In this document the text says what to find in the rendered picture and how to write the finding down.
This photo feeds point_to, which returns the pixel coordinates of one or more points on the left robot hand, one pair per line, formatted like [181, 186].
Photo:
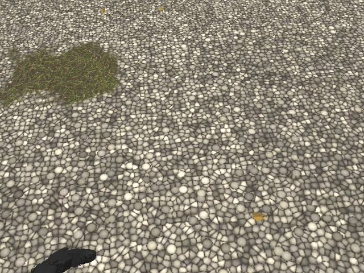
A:
[64, 259]

